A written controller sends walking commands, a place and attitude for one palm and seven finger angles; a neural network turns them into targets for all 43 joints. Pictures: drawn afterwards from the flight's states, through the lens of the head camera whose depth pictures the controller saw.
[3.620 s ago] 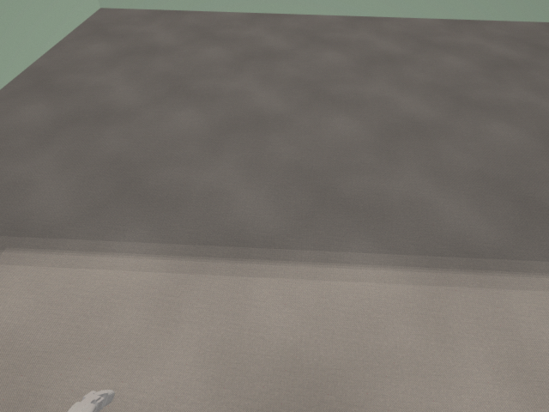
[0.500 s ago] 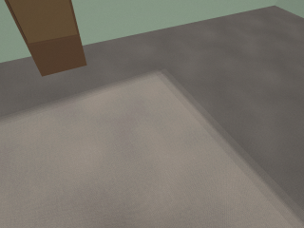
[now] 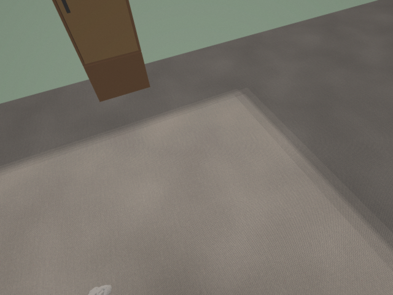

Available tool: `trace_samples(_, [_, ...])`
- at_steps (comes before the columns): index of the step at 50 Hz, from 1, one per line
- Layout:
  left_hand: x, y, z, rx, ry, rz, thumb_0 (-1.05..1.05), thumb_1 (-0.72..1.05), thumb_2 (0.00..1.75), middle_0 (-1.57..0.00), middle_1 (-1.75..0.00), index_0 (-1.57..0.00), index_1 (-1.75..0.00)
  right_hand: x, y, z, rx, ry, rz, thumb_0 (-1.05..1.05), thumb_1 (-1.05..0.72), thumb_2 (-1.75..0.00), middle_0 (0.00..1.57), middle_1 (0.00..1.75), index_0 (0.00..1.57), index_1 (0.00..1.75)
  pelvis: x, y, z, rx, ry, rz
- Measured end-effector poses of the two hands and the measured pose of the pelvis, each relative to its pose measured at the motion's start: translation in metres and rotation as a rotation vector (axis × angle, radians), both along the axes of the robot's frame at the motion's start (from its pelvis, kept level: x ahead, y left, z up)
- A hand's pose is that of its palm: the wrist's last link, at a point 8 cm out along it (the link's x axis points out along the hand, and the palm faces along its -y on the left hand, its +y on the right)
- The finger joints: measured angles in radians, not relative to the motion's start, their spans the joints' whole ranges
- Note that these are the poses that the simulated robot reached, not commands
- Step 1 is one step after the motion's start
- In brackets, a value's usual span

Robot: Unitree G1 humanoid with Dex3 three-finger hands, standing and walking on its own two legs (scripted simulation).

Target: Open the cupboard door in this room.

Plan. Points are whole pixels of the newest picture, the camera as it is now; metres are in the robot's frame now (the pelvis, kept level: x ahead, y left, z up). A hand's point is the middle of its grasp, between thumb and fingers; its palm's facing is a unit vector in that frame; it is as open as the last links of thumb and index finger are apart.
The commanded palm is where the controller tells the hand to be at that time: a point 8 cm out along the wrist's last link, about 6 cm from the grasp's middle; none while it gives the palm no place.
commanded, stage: stand and wait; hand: left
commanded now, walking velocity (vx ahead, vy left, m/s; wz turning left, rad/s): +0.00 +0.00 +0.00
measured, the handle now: out of the picture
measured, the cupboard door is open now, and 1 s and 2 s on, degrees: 0 0 0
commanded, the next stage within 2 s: turn or walk to find it in 0.90 s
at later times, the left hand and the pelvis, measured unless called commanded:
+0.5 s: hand out of the picture -0.07 +0.18 -0.18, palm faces +0.17 -0.97 -0.18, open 7.3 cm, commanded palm none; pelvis -0.03 +0.01 +0.01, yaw +5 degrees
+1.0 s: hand out of the picture -0.07 +0.20 -0.17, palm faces +0.09 -0.98 -0.18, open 7.3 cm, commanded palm none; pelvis -0.04 +0.04 +0.01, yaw +4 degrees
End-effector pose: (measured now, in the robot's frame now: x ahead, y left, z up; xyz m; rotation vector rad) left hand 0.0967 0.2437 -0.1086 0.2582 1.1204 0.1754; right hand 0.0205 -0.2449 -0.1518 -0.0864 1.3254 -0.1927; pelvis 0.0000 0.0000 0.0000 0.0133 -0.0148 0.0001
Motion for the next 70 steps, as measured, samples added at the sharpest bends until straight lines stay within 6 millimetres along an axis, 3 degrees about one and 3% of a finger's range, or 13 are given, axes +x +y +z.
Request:
trace_samples(6, [-0.037,-0.019,0.01,-0.005,0.013,0.064,0.01,0.91,0.89,-0.2,-0.3,-0.21,-0.3,-0.006,-0.021,0.006,0.005,0.037,0.042,0.01,-0.91,-0.9,0.2,0.3,0.2,0.3,-0.007,-0.015,0.011,0.029,-0.015,0.05])
trace_samples(13, [-0.084,-0.027,0.001,-0.033,0.084,0.136,0.01,0.92,0.89,-0.2,-0.3,-0.21,-0.3,-0.004,-0.026,0.011,-0.02,0.062,0.094,0.0,-0.91,-0.9,0.2,0.3,0.19,0.3,-0.013,-0.019,0.012,0.021,-0.01,0.088])
trace_samples(17, [-0.117,-0.024,-0.01,-0.062,0.148,0.174,0.01,0.92,0.89,-0.2,-0.3,-0.21,-0.3,0.006,-0.015,0.015,-0.034,0.055,0.135,0.0,-0.91,-0.9,0.2,0.3,0.19,0.3,-0.017,-0.013,0.011,0.01,-0.003,0.094])
trace_samples(22, [-0.159,-0.015,-0.032,-0.115,0.242,0.224,0.01,0.92,0.89,-0.2,-0.3,-0.21,-0.3,0.023,0.013,0.017,-0.056,-0.01,0.183,0.0,-0.91,-0.9,0.2,0.3,0.19,0.3,-0.025,0.003,0.003,-0.025,-0.004,0.103])
trace_samples(28, [-0.188,-0.011,-0.038,-0.16,0.316,0.227,0.01,0.92,0.89,-0.2,-0.3,-0.2,-0.3,0.03,0.041,0.031,-0.065,-0.075,0.197,0.0,-0.93,-0.9,0.2,0.3,0.2,0.3,-0.03,0.017,0.009,-0.017,-0.029,0.079])
trace_samples(36, [-0.196,-0.005,-0.035,-0.175,0.329,0.194,0.01,0.91,0.89,-0.2,-0.3,-0.2,-0.3,0.013,0.053,0.031,-0.063,-0.075,0.174,0.0,-0.94,-0.9,0.2,0.3,0.2,0.3,-0.039,0.033,0.012,-0.016,-0.036,0.067])
trace_samples(49, [-0.181,0.009,-0.029,-0.136,0.317,0.16,0.01,0.91,0.89,-0.2,-0.3,-0.2,-0.3,-0.073,0.067,0.018,-0.007,0.121,0.1,0.0,-0.91,-0.9,0.2,0.3,0.2,0.3,-0.043,0.039,0.012,-0.008,-0.029,0.063])
trace_samples(54, [-0.17,0.011,-0.028,-0.117,0.287,0.169,0.0,0.91,0.89,-0.2,-0.3,-0.2,-0.3,-0.091,0.071,0.014,0.024,0.181,0.092,0.0,-0.91,-0.9,0.2,0.3,0.2,0.3,-0.044,0.036,0.01,-0.005,-0.023,0.078])
trace_samples(60, [-0.162,0.004,-0.027,-0.112,0.264,0.17,0.0,0.91,0.89,-0.19,-0.3,-0.2,-0.3,-0.088,0.07,0.011,0.039,0.177,0.093,0.0,-0.91,-0.9,0.2,0.3,0.2,0.3,-0.042,0.03,0.01,-0.006,-0.017,0.082])
trace_samples(70, [-0.165,-0.019,-0.029,-0.139,0.278,0.171,0.01,0.92,0.89,-0.2,-0.3,-0.2,-0.3,-0.058,0.057,0.012,0.029,0.099,0.107,0.0,-0.91,-0.9,0.2,0.3,0.19,0.3,-0.037,0.018,0.01,-0.006,-0.018,0.076])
